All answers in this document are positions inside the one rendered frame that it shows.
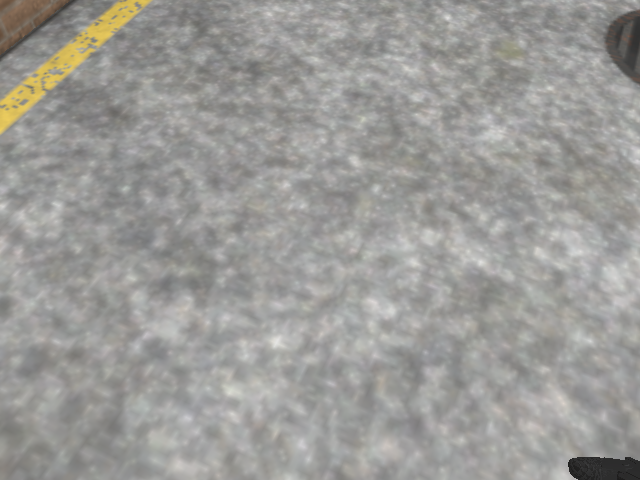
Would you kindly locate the robot right hand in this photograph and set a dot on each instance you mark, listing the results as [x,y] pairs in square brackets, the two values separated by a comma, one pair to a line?
[596,468]

